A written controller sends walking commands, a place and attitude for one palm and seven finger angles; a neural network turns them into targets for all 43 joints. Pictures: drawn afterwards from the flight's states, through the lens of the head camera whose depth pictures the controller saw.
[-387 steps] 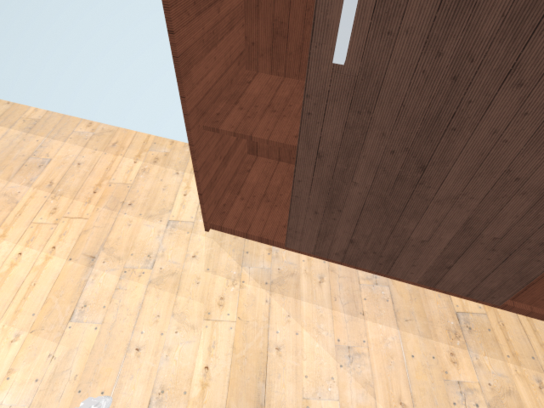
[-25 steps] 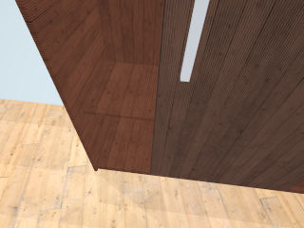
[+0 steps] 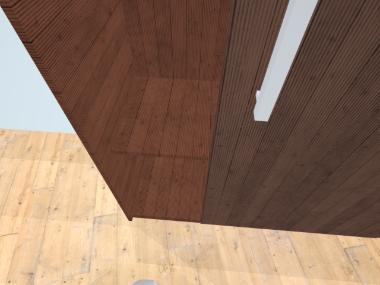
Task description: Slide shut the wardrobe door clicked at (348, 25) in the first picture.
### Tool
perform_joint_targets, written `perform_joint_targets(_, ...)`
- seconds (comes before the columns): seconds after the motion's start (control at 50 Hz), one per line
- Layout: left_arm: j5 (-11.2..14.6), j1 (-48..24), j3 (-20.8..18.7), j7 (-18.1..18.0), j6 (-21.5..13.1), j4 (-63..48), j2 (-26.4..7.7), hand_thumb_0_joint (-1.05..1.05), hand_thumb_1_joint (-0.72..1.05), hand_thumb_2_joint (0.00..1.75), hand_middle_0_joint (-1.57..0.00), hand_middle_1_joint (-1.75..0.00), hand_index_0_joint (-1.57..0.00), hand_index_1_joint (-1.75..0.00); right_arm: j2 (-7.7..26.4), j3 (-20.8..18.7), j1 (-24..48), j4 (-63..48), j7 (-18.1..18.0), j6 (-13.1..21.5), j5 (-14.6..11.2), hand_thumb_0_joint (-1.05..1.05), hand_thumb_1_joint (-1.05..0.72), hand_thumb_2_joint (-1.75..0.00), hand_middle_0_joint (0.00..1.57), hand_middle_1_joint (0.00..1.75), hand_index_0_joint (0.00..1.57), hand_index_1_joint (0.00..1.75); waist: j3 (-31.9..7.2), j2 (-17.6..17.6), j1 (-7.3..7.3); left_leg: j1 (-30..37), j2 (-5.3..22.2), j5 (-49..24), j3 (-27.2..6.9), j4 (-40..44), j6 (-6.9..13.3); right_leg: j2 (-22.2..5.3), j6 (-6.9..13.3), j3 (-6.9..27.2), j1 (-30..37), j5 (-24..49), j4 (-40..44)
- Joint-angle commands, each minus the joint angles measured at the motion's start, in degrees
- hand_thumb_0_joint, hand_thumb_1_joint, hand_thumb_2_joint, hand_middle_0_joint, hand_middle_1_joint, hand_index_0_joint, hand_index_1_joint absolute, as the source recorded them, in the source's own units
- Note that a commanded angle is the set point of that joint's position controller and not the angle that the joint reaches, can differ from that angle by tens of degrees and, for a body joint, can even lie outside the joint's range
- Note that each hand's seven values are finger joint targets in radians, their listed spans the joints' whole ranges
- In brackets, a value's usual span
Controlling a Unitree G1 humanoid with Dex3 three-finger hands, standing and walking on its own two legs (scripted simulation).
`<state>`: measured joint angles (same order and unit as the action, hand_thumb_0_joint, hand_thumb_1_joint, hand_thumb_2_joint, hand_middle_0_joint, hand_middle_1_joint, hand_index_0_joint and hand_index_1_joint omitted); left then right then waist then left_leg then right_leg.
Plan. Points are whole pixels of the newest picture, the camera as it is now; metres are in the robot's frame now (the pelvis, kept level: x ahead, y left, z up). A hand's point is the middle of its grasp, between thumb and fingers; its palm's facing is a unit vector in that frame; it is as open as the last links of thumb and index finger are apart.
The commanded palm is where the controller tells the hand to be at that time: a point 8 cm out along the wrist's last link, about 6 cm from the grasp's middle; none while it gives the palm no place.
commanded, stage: come to a stop and stand still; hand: right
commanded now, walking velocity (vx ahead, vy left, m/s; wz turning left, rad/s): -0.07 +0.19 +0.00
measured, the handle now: (279, 49) +0.44 -0.11 +0.27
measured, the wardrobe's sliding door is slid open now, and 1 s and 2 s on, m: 0.36 0.36 0.36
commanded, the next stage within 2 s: look again from close up in 1.54 s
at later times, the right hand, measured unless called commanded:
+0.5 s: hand out of the picture +0.06 -0.16 -0.18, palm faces +0.05 +0.98 -0.22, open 7.3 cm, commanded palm none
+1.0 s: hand out of the picture -0.01 -0.11 -0.17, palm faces +0.02 +0.99 -0.17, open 7.4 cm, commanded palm none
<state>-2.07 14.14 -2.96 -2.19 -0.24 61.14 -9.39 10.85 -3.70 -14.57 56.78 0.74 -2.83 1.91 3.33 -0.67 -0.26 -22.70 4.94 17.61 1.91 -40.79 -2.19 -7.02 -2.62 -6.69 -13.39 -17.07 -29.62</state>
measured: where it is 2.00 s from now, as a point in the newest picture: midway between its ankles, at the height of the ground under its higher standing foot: outside the picture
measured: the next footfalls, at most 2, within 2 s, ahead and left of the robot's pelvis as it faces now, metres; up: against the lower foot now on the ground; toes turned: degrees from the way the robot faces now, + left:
left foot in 0.04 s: +0.07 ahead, +0.17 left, +0.00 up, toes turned +4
right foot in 0.34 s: +0.06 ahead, -0.07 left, +0.00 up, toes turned -2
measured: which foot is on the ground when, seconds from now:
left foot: up 0.00-0.02, down 0.04-0.36, up 0.38-0.66, down 0.68-1.00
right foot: down 0.00-0.04, up 0.06-0.32, down 0.34-1.00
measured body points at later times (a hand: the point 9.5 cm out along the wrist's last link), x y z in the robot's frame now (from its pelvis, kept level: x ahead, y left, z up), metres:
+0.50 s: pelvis +0.02 +0.03 +0.00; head +0.06 +0.01 +0.45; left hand +0.11 +0.25 -0.15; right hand +0.06 -0.21 -0.16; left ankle -0.03 +0.16 -0.68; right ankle +0.04 -0.03 -0.74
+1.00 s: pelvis +0.01 +0.05 +0.01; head +0.01 +0.05 +0.46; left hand -0.01 +0.27 -0.15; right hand -0.01 -0.17 -0.16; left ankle -0.05 +0.16 -0.74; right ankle +0.04 -0.03 -0.74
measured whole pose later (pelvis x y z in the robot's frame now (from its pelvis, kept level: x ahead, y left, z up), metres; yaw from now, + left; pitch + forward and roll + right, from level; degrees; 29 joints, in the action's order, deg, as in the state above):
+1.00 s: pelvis +0.01 +0.05 +0.01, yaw +0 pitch -1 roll -1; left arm -0.4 16.5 -0.1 -1.3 0.5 66.3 -8.8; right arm 7.4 0.4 -17.7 64.9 -2.2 0.0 0.7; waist 0.7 0.9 -0.4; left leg -4.4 0.5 16.9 1.0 -22.5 0.3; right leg 2.0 3.6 -7.2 -11.0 -8.9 -20.7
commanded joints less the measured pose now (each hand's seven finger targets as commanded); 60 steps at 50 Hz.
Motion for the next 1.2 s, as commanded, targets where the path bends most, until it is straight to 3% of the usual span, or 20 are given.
perform_joint_targets(0.0, 0.11, 3.23, -3.42, -0.6, 0.61, -2.69, -10.19, 0.0, 0.9, 0.9, -0.2, -0.3, -0.2, -0.3, 6.34, -1.45, -10.18, -0.07, 0.0, 1.41, 0.01, 0.0, -0.9, -0.9, 0.2, 0.3, 0.2, 0.3, -3.5, 5.21, 2.05, 16.4, 1.14, -14.19, -1.55, 18.35, 2.41, -1.86, 2.77, 1.18, -9.41, 2.2, -8.75)
perform_joint_targets(0.02, 0.51, 3.82, -2.11, -0.31, 0.77, -4.15, -4.77, 0.0, 0.9, 0.9, -0.2, -0.3, -0.2, -0.3, 11.37, -2.19, -10.17, -0.22, -0.7, 1.68, 0.39, 0.0, -0.9, -0.9, 0.2, 0.3, 0.2, 0.3, -4.47, 20.07, 2.28, 19.22, 11.48, -22.56, -13.48, 21.89, 7.69, 5.42, 0.87, -2.95, -16.98, -16.2, -20.83)
perform_joint_targets(0.04, 0.9, 1.38, -1.32, -0.62, 1.36, -5.9, -3.83, 0.0, 0.9, 0.9, -0.2, -0.3, -0.2, -0.3, 10.92, -1.57, -10.61, -0.93, -1.09, 1.83, -0.01, 0.0, -0.9, -0.9, 0.2, 0.3, 0.2, 0.3, -5.92, 14.37, 3.39, 14.25, 14.79, -25.57, -14.72, 22.74, 11.07, 4.27, 1.97, 3.38, -13.8, -20.22, -26.72)
perform_joint_targets(0.08, 1.22, 2.03, -0.82, -0.42, 0.95, -4.61, -4.37, 0.0, 0.9, 0.9, -0.2, -0.3, -0.2, -0.3, 8.31, -0.83, -4.25, -0.69, -2.04, 3.06, -0.17, 0.0, -0.9, -0.9, 0.2, 0.3, 0.2, 0.3, -5.42, 14.94, 0.65, 15.16, 12.34, -37.46, -11.87, 18.62, 12.25, 2.72, 2.16, 6.26, -13.71, -15.62, -28.82)
perform_joint_targets(0.16, 1.77, 1.41, 0.08, 0.27, 1.15, -3.37, -3.73, 0.0, 0.9, 0.9, -0.2, -0.3, -0.2, -0.3, 8.89, -0.83, -2.4, -0.81, -3.31, 3.42, -0.21, 0.0, -0.9, -0.9, 0.2, 0.3, 0.2, 0.3, -5.7, 8.65, 1.26, 18.15, 13.38, -49.98, -10.73, 14.79, 12.8, 5.04, 0.8, 4.28, -9.36, -11.38, -14.61)
perform_joint_targets(0.24, 1.52, -0.08, -0.42, 0.45, 1.99, -4.88, -5.27, 0.0, 0.9, 0.9, -0.2, -0.3, -0.2, -0.3, 10.74, -2.03, -2.72, -0.21, -3.9, 2.74, -0.45, 0.0, -0.9, -0.9, 0.2, 0.3, 0.2, 0.3, -5.36, 8.63, 2.19, 19.95, 15.92, -50.59, -13.13, 13.75, 13.87, 6.02, 0.65, 4.67, -8.52, -7.7, -9.68)
perform_joint_targets(0.3, 1.33, 3.35, -0.61, 0.61, 1.86, -4.42, -5.42, 0.0, 0.9, 0.9, -0.2, -0.3, -0.2, -0.3, 9.92, -2.03, 1.18, -1.13, -3.76, 2.03, -0.93, 0.0, -0.9, -0.9, 0.2, 0.3, 0.2, 0.3, -5.06, 6.92, -0.73, 11.11, 11.87, -36.95, -9.31, 10.21, 9.6, 4.61, 1.59, 4.38, 3.55, 7.62, 4.31)
perform_joint_targets(0.34, 0.7, 2.29, -1.3, 0.68, 1.64, -5.77, -9.87, 0.0, 0.9, 0.9, -0.2, -0.3, -0.2, -0.3, 5.26, -0.86, 1.34, -2.13, -3.44, 0.93, -0.93, 0.0, -0.9, -0.9, 0.2, 0.3, 0.2, 0.3, -3.9, -12.47, -0.24, 3.38, -0.85, 0.87, 1.37, -1.05, 2.45, -8.48, 9.22, 16.9, 6.13, 34.39, 9.93)
perform_joint_targets(0.36, 0.74, 0.53, -1.11, 0.28, 1.5, -6.33, -9.81, 0.0, 0.9, 0.9, -0.2, -0.3, -0.2, -0.3, 4.73, -0.42, 2.48, -1.94, -3.87, 0.19, -0.53, 0.0, -0.9, -0.9, 0.2, 0.3, 0.2, 0.3, -2.62, -12.54, -0.86, 2.78, -3.26, 15.43, -0.9, -12.04, 1.45, -10.33, 12.91, 18.18, 2.15, 37.31, 13.06)
perform_joint_targets(0.4, 0.64, -2.43, -0.46, -0.25, 1.37, -7.41, -9.01, 0.0, 0.9, 0.9, -0.2, -0.3, -0.2, -0.3, 4.55, -0.63, 0.97, -0.95, -3.66, -0.13, -0.37, 0.0, -0.9, -0.9, 0.2, 0.3, 0.2, 0.3, -1.61, -5.69, 0.81, -0.85, -2.89, 12.75, -4.09, -21.38, 1.6, -8.94, 15.12, 15.95, 2.33, 33.47, 11.9)
perform_joint_targets(0.54, 0.92, -1.37, -0.4, -0.25, 0.85, -6.45, -8.05, 0.0, 0.9, 0.9, -0.2, -0.3, -0.2, -0.3, 3.03, 0.88, -0.49, -0.48, -2.89, 0.3, -0.29, 0.0, -0.9, -0.9, 0.2, 0.3, 0.2, 0.3, -5.02, -3.07, -0.22, 2.94, -1.58, 10.55, -1.51, -3.88, 0.63, -7.61, 14.74, 15.47, 8.07, 20.79, 13.36)
perform_joint_targets(0.62, 1.31, -0.49, -0.26, 0.26, 0.7, -4.79, -7.48, 0.0, 0.9, 0.9, -0.2, -0.3, -0.2, -0.3, 2.58, 1.27, -5.47, 1.67, -3.28, 1.13, -0.4, 0.0, -0.9, -0.9, 0.2, 0.3, 0.2, 0.3, -5.62, -1.88, 1.28, 13.22, -2.06, -0.99, -0.54, 16.35, 1.36, -4.6, 10.65, 14.43, 5.0, 13.4, 11.97)
perform_joint_targets(0.68, 1.96, 0.2, 0.8, 0.91, 0.56, -4.17, -3.78, 0.0, 0.9, 0.9, -0.2, -0.3, -0.2, -0.3, 6.5, 1.74, -3.83, 2.14, -3.47, 2.8, -0.69, 0.0, -0.9, -0.9, 0.2, 0.3, 0.2, 0.3, -2.53, 5.88, -0.79, 10.49, 8.31, -6.88, -12.13, 24.41, 6.21, 3.53, 3.59, 8.53, 2.41, 3.21, 8.46)
perform_joint_targets(0.74, 1.51, 0.46, 0.9, 0.86, 0.19, -1.99, -4.47, 0.0, 0.9, 0.9, -0.2, -0.3, -0.2, -0.3, 5.12, 2.09, -3.05, 3.22, -3.35, 3.83, -0.86, 0.0, -0.9, -0.9, 0.2, 0.3, 0.2, 0.3, -3.97, 7.99, -0.91, 11.37, 4.72, -18.92, -8.87, 21.35, 4.87, 1.76, 3.91, 8.0, 6.68, 14.14, 8.83)
perform_joint_targets(0.92, 1.58, 3.19, 2.11, 0.38, 0.03, 2.9, -4.61, 0.0, 0.9, 0.9, -0.2, -0.3, -0.2, -0.3, 2.84, 2.86, -6.89, 7.15, -3.31, 3.22, -1.19, 0.0, -0.9, -0.9, 0.2, 0.3, 0.2, 0.3, 1.95, 0.81, -0.09, 9.46, 1.8, -3.64, -6.59, 24.11, 3.82, 0.65, 4.36, 9.85, 5.61, 6.83, 13.91)
perform_joint_targets(0.96, 1.58, 3.81, 2.18, 0.29, 0.08, 3.32, -4.24, 0.0, 0.9, 0.9, -0.2, -0.3, -0.2, -0.3, 2.47, 2.93, -7.68, 7.53, -3.31, 3.24, -1.18, 0.0, -0.9, -0.9, 0.2, 0.3, 0.2, 0.3, 2.72, 0.77, 0.05, 9.26, 1.88, -3.07, -6.59, 24.61, 3.91, 0.85, 4.35, 9.69, 4.96, 5.91, 13.89)
perform_joint_targets(0.98, 1.55, 1.09, 2.77, 1.37, -1.28, -1.21, -6.6, 0.0, 0.9, 0.9, -0.2, -0.3, -0.2, -0.3, 2.82, 4.34, -8.62, 6.62, -5.08, 5.32, 0.28, 0.0, -0.9, -0.9, 0.2, 0.3, 0.2, 0.3, 7.08, 0.87, 0.77, 6.44, 2.33, -12.85, -6.16, 22.78, 3.73, 0.71, 3.43, 8.45, -1.3, 14.08, 2.73)
perform_joint_targets(1.0, 1.25, 4.13, 2.53, 1.76, -0.7, -2.03, -4.62, 0.0, 0.9, 0.9, -0.2, -0.3, -0.2, -0.3, 4.63, 3.63, -6.48, 3.95, -4.65, 5.29, -0.64, 0.0, -0.9, -0.9, 0.2, 0.3, 0.2, 0.3, 4.29, 0.38, -1.55, 4.14, 2.99, 3.92, -7.14, 23.49, 5.67, 1.71, 3.67, 8.8, -0.04, 1.51, 4.25)
perform_joint_targets(1.04, 0.45, 6.07, 2.35, 1.78, -0.4, -2.64, -5.39, 0.0, 0.9, 0.9, -0.2, -0.3, -0.2, -0.3, 4.82, 3.62, -5.51, 2.11, -3.92, 5.44, -0.95, 0.0, -0.9, -0.9, 0.2, 0.3, 0.2, 0.3, 1.61, -6.56, -1.33, 6.92, 1.05, 5.6, -6.15, 20.21, 6.75, 2.6, 5.28, 9.59, -3.58, -1.21, 4.39)
perform_joint_targets(1.18, 0.97, 6.43, 2.88, 1.39, -1.11, -3.28, -4.71, 0.0, 0.9, 0.9, -0.2, -0.3, -0.2, -0.3, 2.31, 4.37, -6.8, 2.94, -3.52, 5.18, -1.29, 0.0, -0.9, -0.9, 0.2, 0.3, 0.2, 0.3, 0.96, 3.6, -0.57, 7.08, 0.36, 1.26, -6.37, 18.14, 6.27, 2.15, 6.31, 10.16, -2.1, 4.13, 5.32)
